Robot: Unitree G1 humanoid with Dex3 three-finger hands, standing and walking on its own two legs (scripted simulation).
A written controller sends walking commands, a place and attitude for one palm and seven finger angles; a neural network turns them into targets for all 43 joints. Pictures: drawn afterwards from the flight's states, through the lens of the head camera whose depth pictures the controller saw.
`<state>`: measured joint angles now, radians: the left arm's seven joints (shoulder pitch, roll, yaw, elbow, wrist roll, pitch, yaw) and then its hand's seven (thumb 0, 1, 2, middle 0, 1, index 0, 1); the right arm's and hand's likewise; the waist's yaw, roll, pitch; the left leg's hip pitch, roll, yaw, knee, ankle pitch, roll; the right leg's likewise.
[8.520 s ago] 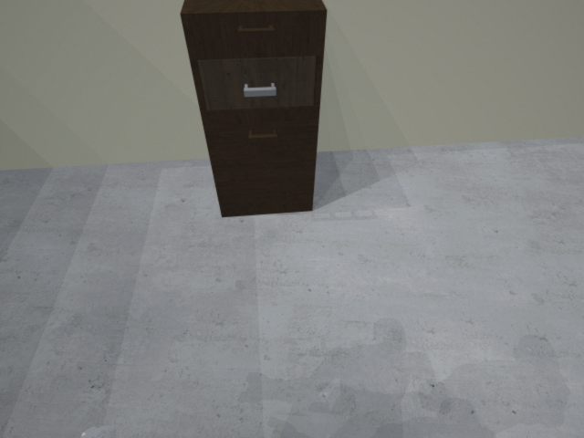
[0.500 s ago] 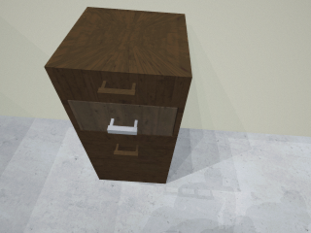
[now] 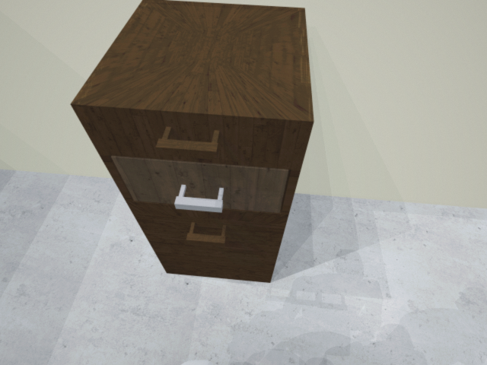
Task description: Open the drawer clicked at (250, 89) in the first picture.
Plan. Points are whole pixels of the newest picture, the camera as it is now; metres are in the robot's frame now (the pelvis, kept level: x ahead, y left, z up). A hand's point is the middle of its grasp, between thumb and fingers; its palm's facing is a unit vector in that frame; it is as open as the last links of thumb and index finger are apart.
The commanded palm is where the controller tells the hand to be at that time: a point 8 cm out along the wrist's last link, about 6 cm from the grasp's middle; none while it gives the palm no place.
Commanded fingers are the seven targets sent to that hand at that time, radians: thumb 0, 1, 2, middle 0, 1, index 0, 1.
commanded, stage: come to a stop and stand still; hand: left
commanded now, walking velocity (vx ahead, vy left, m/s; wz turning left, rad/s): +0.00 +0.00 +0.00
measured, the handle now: (200, 197) +0.47 +0.14 -0.11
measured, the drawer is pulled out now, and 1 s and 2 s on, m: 0.00 0.00 0.00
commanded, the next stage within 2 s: look again from close up in 0.72 s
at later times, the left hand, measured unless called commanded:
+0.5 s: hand out of the picture +0.01 +0.24 -0.17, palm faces -0.04 -0.97 -0.23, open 7.4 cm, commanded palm none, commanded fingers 0.00 0.90 0.90 -0.20 -0.30 -0.20 -0.30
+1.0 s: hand out of the picture -0.11 +0.19 -0.17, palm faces +0.01 -0.99 -0.16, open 7.4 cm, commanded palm none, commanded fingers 0.00 0.90 0.90 -0.20 -0.30 -0.20 -0.30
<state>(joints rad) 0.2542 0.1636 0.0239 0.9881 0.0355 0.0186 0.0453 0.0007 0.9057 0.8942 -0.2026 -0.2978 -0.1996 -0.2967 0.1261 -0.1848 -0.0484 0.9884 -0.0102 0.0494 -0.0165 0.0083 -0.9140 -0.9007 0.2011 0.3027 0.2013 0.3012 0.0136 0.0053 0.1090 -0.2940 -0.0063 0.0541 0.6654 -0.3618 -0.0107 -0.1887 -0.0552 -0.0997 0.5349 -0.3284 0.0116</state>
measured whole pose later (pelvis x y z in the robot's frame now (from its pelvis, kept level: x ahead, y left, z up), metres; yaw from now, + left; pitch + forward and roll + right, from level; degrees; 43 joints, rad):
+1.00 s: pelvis -0.05 +0.04 +0.01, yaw -2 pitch -2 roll +0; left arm 0.43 0.10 -0.02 1.10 0.03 0.00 0.04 0.00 0.91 0.89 -0.20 -0.30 -0.20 -0.30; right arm 0.30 -0.14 -0.02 1.11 -0.01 0.02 -0.01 0.01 -0.92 -0.90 0.20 0.30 0.20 0.30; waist 0.00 0.01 0.00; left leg -0.24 -0.06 0.11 0.43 -0.16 0.09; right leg -0.22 -0.07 0.00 0.45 -0.20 0.06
